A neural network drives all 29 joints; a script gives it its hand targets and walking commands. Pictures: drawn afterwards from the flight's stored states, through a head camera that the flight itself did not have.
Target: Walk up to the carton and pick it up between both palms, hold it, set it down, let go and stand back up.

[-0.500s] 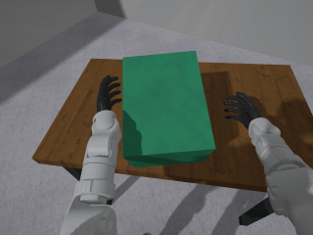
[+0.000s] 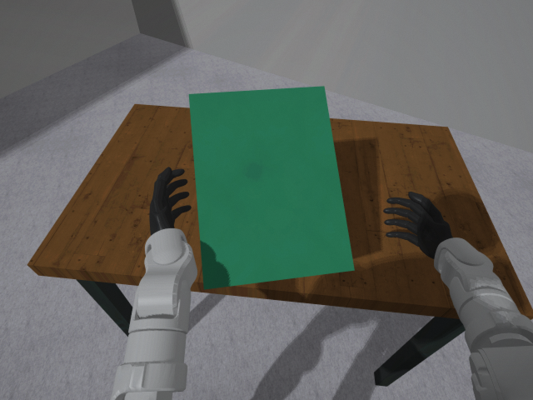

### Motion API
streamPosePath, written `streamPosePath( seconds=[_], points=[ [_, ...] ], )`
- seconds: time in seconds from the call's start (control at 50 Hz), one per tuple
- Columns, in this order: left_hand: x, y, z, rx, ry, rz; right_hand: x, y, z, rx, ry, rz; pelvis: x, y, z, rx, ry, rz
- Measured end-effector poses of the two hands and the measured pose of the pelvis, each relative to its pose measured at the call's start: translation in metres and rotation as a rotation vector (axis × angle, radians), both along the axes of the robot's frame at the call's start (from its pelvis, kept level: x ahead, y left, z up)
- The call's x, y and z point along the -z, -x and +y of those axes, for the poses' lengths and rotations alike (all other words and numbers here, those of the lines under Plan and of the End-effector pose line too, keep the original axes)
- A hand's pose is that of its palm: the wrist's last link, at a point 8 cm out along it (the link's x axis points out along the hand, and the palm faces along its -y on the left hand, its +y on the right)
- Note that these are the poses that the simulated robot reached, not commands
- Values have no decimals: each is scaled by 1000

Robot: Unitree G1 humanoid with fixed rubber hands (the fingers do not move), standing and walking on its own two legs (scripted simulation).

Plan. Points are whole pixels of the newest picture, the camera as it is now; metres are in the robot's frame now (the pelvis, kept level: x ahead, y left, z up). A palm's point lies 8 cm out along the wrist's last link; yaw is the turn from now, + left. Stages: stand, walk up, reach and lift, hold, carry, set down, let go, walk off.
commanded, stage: set down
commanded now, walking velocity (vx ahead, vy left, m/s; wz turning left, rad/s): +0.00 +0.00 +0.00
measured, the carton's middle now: (263, 191) +0.41 +0.04 +0.08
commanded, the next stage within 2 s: none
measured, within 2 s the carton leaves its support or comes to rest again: rests again in 0.74 s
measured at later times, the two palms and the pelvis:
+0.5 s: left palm (168, 256) +0.28 +0.17 +0.08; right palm (468, 282) +0.29 -0.27 +0.03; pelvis +0.01 +0.00 +0.00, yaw +0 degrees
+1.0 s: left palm (171, 281) +0.24 +0.16 +0.07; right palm (488, 326) +0.23 -0.29 +0.02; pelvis +0.01 +0.00 +0.00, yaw +0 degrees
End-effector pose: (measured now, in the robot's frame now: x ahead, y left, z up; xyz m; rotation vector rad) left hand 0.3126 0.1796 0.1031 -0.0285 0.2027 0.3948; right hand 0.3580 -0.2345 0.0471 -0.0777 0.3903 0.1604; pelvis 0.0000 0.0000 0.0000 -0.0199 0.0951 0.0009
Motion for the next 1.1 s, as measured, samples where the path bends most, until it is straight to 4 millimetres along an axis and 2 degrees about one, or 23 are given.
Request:
streamPosePath(
  seconds=[0.18, 0.34, 0.62, 0.78, 1.1],
  points=[
    [3, 8, -2, -3, 2, -7, 10, 15, -12, 15, -11, -1, 0, -9, -1, -1, -2, 11],
    [11, 18, -3, -6, 1, 11, 20, 41, -28, 50, -19, -5, -1, -15, -2, -1, -4, 19],
    [33, 53, -12, 27, 4, 69, 19, 86, -50, 71, 9, -28, 0, -12, -3, -1, -4, 14],
    [27, 61, -18, 42, 6, 41, 25, 110, -52, 71, 8, 0, 0, -10, -3, -1, -4, 9],
    [30, 73, -21, 48, 8, 57, 28, 133, -51, 74, 4, 30, 0, -9, -3, 6, -6, -3]
  ],
)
